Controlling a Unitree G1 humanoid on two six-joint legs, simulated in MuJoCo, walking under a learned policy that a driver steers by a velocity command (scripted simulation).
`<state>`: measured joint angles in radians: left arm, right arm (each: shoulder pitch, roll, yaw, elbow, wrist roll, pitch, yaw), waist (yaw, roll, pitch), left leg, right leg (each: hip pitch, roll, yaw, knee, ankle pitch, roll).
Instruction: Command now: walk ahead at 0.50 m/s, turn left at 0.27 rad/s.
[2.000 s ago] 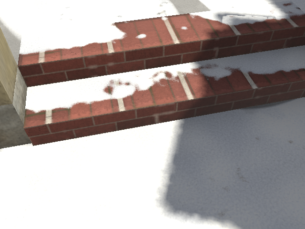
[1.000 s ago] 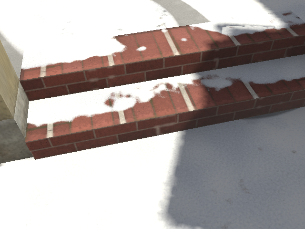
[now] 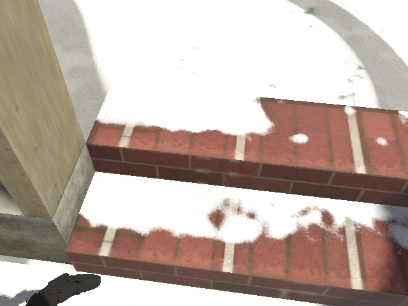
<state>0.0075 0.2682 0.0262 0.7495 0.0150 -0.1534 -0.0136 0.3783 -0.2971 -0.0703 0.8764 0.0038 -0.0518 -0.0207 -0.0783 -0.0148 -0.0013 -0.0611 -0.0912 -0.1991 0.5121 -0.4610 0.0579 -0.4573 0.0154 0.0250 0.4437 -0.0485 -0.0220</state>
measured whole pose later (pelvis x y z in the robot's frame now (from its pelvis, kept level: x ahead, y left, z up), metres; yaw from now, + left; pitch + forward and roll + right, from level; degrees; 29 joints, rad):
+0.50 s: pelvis +0.24 +0.01 +0.01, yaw +2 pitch +3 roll -1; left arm 0.35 0.30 0.04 0.87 -0.01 -0.08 0.00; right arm 0.04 -0.26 -0.01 0.71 -0.02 -0.09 0.01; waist 0.07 0.01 -0.01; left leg -0.42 -0.01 0.02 0.51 -0.15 0.05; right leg -0.16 0.03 0.01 0.64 -0.44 -0.02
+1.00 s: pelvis +0.51 -0.03 +0.04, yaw +1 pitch +4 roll -2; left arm 0.02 0.11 -0.09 0.59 0.00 -0.07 -0.03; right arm 0.52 -0.14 0.02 1.05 0.02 -0.02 -0.05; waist -0.01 0.01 -0.02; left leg 0.01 0.08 -0.01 0.39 -0.14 0.03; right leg -0.86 -0.01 -0.13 1.24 -0.48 -0.09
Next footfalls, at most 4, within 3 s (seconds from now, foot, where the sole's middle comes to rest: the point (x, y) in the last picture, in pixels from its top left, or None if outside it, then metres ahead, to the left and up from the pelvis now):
0.48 left None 0.36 0.11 -0.76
0.98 right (234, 230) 0.66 -0.12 -0.61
1.54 left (163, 120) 1.00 0.09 -0.46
2.18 right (238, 69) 1.27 -0.20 -0.46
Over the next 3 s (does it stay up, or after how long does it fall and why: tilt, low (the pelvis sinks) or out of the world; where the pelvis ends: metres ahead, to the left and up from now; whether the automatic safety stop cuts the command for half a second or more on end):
stays up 1.57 -0.26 0.32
